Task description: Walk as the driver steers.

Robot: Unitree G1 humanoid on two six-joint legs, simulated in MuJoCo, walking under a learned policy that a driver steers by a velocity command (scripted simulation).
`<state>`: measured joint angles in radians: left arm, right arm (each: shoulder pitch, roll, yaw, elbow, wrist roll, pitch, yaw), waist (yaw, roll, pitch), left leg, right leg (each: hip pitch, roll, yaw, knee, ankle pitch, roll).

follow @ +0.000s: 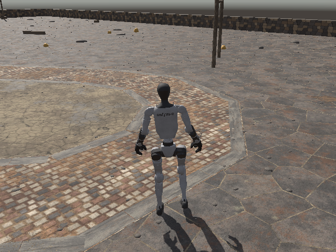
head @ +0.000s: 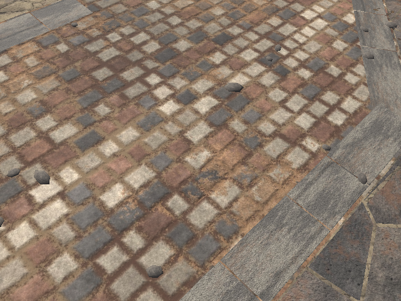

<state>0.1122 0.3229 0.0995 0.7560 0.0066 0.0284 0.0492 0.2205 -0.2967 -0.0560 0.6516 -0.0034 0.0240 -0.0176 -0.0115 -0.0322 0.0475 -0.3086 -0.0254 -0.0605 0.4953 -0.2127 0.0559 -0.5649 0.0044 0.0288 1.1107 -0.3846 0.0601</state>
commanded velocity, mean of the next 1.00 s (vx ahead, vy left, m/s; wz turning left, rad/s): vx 0.00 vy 0.00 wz -0.14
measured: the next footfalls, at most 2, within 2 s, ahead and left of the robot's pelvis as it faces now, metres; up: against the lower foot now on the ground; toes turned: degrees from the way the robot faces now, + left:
right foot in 0.30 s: +0.07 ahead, -0.15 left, +0.00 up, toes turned +10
right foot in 0.94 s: +0.03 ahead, -0.18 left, +0.00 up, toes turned -13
